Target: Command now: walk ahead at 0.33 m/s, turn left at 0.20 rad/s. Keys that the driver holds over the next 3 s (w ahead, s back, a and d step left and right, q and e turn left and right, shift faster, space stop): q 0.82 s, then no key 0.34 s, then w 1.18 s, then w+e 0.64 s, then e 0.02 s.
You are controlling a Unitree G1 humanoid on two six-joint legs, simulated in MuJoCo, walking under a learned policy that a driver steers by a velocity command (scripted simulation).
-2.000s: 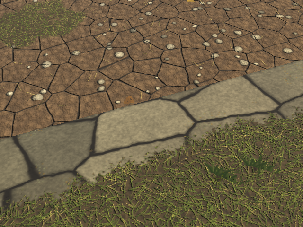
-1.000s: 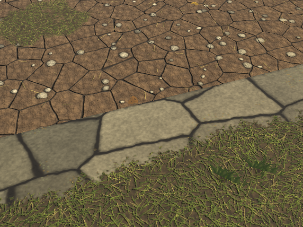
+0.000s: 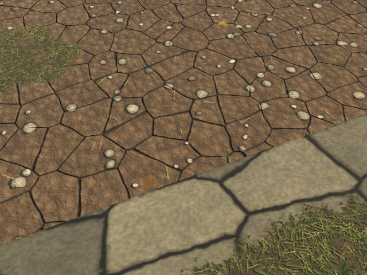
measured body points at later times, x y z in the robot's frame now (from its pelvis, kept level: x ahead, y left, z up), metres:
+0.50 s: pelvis +0.13 -0.02 -0.01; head +0.16 +0.01 +0.44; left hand +0.20 +0.29 -0.13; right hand +0.33 -0.26 -0.11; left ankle +0.14 +0.09 -0.72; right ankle +0.22 -0.13 -0.74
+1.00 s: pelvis +0.16 -0.01 +0.00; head +0.19 +0.01 +0.44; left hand +0.15 +0.31 -0.12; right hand +0.44 -0.17 -0.10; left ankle +0.13 +0.09 -0.74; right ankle +0.24 -0.12 -0.73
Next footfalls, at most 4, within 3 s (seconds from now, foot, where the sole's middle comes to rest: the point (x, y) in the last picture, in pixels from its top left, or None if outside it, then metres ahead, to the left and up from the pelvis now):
0.08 right None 0.26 -0.13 -0.78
0.54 left None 0.17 0.11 -0.78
1.02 right None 0.27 -0.09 -0.78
1.34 left None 0.11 0.10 -0.78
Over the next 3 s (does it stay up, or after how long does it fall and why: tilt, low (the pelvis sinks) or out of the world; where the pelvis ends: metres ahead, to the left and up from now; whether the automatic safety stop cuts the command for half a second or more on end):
stays up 0.94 0.36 -0.01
